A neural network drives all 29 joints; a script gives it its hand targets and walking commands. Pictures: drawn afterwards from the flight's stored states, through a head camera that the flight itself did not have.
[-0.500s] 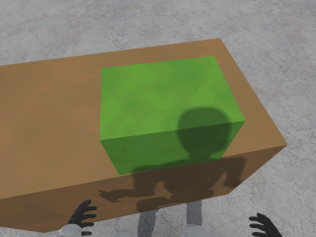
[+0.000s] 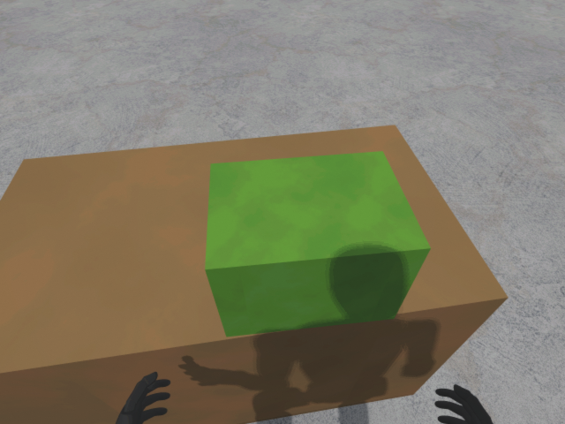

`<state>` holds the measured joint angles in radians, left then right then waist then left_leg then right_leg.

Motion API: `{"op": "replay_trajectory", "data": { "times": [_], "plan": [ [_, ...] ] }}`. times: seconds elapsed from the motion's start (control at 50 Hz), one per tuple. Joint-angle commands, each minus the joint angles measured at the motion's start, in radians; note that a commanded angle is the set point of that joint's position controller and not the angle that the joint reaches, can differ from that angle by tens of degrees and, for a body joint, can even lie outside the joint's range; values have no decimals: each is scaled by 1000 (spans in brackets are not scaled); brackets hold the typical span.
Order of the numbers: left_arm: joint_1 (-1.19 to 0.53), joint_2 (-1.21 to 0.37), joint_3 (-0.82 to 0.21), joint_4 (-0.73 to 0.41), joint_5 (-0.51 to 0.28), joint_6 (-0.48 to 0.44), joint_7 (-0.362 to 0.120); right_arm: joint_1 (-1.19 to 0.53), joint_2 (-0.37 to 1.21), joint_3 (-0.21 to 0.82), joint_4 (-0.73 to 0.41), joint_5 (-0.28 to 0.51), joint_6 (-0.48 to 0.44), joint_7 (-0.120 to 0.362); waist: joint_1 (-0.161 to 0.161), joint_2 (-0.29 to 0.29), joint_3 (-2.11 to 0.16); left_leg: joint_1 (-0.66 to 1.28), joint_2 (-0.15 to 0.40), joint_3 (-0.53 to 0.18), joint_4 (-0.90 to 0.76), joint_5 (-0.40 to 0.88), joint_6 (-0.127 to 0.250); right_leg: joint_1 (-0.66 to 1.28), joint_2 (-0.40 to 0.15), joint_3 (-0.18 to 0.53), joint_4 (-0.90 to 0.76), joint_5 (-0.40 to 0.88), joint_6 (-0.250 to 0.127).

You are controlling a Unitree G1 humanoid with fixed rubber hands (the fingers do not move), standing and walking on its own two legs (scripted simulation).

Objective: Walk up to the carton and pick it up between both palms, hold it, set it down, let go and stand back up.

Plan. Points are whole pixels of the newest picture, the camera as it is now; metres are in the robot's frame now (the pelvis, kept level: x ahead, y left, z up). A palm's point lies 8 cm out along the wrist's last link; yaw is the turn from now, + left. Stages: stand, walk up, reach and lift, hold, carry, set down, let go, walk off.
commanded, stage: reach and lift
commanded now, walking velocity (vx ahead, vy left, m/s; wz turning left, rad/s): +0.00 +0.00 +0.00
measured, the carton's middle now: (305, 243) +0.43 -0.04 -0.01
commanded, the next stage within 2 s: none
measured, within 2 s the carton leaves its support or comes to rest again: neither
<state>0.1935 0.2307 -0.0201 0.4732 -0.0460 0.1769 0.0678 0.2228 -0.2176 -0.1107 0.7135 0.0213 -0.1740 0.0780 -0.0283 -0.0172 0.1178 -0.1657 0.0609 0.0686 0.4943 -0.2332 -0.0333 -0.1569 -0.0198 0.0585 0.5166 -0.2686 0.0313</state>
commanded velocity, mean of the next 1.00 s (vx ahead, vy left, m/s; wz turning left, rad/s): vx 0.00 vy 0.00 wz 0.00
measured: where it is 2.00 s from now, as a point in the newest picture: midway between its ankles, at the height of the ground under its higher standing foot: outside the picture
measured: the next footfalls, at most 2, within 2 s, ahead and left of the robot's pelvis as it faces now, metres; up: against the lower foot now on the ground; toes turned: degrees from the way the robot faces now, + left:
none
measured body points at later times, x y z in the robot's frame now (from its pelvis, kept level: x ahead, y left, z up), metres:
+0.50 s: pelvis +0.03 -0.01 +0.01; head +0.03 +0.00 +0.46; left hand +0.20 +0.22 -0.06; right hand +0.19 -0.26 -0.05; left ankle +0.03 +0.14 -0.74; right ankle +0.01 -0.14 -0.74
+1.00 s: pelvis +0.04 -0.01 +0.00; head +0.03 -0.01 +0.45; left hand +0.21 +0.24 -0.03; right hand +0.23 -0.26 -0.03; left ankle +0.03 +0.14 -0.74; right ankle +0.02 -0.14 -0.74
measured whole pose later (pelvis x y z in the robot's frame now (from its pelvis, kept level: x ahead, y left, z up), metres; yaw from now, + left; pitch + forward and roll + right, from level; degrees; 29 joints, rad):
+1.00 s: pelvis +0.04 -0.01 +0.00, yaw +2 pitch -5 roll +0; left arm 0.29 0.26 -0.06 0.53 -0.25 -0.42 0.02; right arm 0.25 -0.31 0.01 0.68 0.35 -0.53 0.08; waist 0.01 0.01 0.04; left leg -0.11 0.07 0.03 0.47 -0.28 -0.05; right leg -0.06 -0.01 0.02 0.45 -0.30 0.02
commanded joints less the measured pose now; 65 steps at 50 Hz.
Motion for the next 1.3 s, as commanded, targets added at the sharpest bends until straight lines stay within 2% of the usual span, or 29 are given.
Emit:
{"op": "replay_trajectory", "data": {
  "times": [0.0,0.02,0.08,0.18,0.24,0.34,0.38,0.4,0.44,0.48,0.5,0.56,0.6,0.64,0.7,0.72,0.74,0.78,0.88,0.94,1.0,1.02,1.04,1.08,1.14,1.18,1.2,1.22,1.28],
  "plan": [
    [-132,106,32,-135,-29,-123,17,-89,-169,-61,-188,6,-71,-14,-11,-34,-116,204,-66,16,-137,-29,-2,-170,56,-72,-188,63,-31],
    [-124,122,44,-131,-31,-138,16,-82,-158,-48,-190,14,-78,-16,13,-19,-138,210,-67,20,-134,-15,-1,-150,53,-65,-187,72,-31],
    [-120,124,40,-116,-66,-187,15,-95,-157,-42,-230,22,-90,-19,13,-58,-130,183,-69,17,-142,19,4,-112,60,-60,-191,87,-27],
    [-90,104,63,-70,-55,-249,7,-76,-164,-22,-203,62,-111,-19,49,-45,-136,225,-68,20,-171,49,-4,-93,62,-48,-219,97,-23],
    [-106,92,40,-92,-81,-295,10,-74,-175,-23,-207,84,-129,-17,37,-21,-122,242,-62,9,-168,73,-11,-113,61,-48,-226,90,-33],
    [-97,106,43,-74,-84,-359,6,-84,-170,28,-195,142,-155,-7,53,-15,-91,231,-70,15,-169,81,-11,-102,59,-41,-231,91,-35],
    [-61,101,35,-96,-78,-385,5,-70,-184,24,-203,154,-178,-7,49,4,-100,222,-71,13,-151,138,-16,-77,63,-40,-224,148,-35],
    [-40,111,49,-106,-81,-405,3,-45,-180,32,-197,176,-188,-7,60,-1,-123,230,-73,13,-150,154,-15,-63,63,-39,-222,160,-34],
    [-38,119,49,-126,-91,-441,-4,-31,-180,37,-204,194,-218,-10,46,0,-169,253,-74,10,-140,206,-20,-53,63,-32,-219,225,-29],
    [-8,115,50,-123,-92,-486,-6,-18,-182,46,-173,218,-245,-10,52,35,-151,244,-83,4,-117,258,-31,-36,62,-32,-205,287,-32],
    [-15,122,47,-134,-104,-511,-11,-26,-186,46,-195,221,-270,-11,40,15,-189,261,-83,-1,-105,277,-28,-35,62,-31,-201,314,-25],
    [28,137,43,-112,-109,-555,-25,-3,-186,60,-136,242,-316,-12,45,28,-164,235,-87,-6,-95,298,-40,-10,63,-31,-193,335,-27],
    [61,141,55,-89,-119,-575,-41,4,-198,76,-121,257,-340,-18,40,7,-148,224,-93,-12,-79,328,-35,-6,62,-37,-183,410,-19],
    [71,152,64,-111,-107,-604,-51,5,-206,69,-103,271,-372,-20,48,10,-152,228,-91,-8,-77,337,-45,0,67,-35,-176,396,-19],
    [55,145,29,-122,-151,-632,-48,-20,-223,52,-150,279,-410,-11,31,15,-156,214,-88,-22,-61,355,-61,-16,74,-51,-175,355,-28],
    [53,146,28,-118,-165,-641,-49,-38,-229,58,-178,285,-418,-13,44,1,-188,216,-90,-22,-54,380,-55,-4,70,-44,-173,388,-22],
    [62,148,8,-133,-168,-652,-46,-20,-226,58,-161,298,-425,-9,30,22,-172,220,-91,-19,-45,381,-67,-13,80,-52,-167,380,-22],
    [31,154,14,-131,-175,-659,-52,-25,-231,54,-138,299,-429,-1,31,17,-144,198,-87,-26,-53,322,-66,-39,72,-51,-172,296,-31],
    [-2,162,13,-122,-201,-664,-50,-74,-258,61,-166,332,-425,1,34,-5,-136,189,-92,-21,-52,294,-63,-47,72,-54,-176,285,-25],
    [-18,169,23,-106,-216,-657,-51,-124,-271,59,-224,324,-424,-4,52,-44,-149,166,-92,-23,-56,272,-56,-46,69,-56,-169,274,-18],
    [-46,155,4,-133,-220,-645,-37,-116,-277,77,-198,359,-401,-1,53,13,-145,178,-91,-26,-46,318,-68,-57,67,-50,-164,295,-30],
    [-121,176,4,-155,-235,-636,-38,-172,-296,66,-203,364,-386,-1,37,7,-150,176,-86,-27,-49,266,-65,-70,66,-51,-169,249,-28],
    [-130,188,-2,-137,-242,-628,-37,-189,-295,68,-206,365,-368,3,46,3,-153,176,-86,-31,-59,228,-57,-85,66,-52,-172,190,-28],
    [-165,181,-4,-85,-242,-591,-35,-218,-305,53,-206,351,-324,-1,30,-9,-125,152,-86,-24,-81,146,-50,-117,60,-52,-191,114,-28],
    [-216,203,10,-136,-231,-546,-18,-271,-306,62,-237,366,-277,0,62,25,-195,153,-85,-20,-91,161,-40,-84,53,-42,-182,132,-33],
    [-289,219,-6,-181,-259,-523,-6,-318,-330,43,-268,377,-254,0,51,31,-224,158,-81,-21,-89,176,-44,-89,58,-42,-179,136,-37],
    [-283,211,-8,-168,-274,-510,-9,-329,-318,60,-300,373,-238,0,52,2,-223,162,-80,-29,-90,183,-39,-98,57,-44,-185,148,-29],
    [-297,204,-12,-187,-277,-499,-7,-346,-342,41,-301,370,-227,0,43,24,-256,174,-76,-34,-92,192,-44,-103,61,-45,-178,161,-36],
    [-351,239,15,-139,-272,-459,-17,-403,-333,64,-293,375,-183,-7,51,-3,-275,164,-81,-34,-86,218,-31,-76,55,-40,-178,212,-23]
  ]
}}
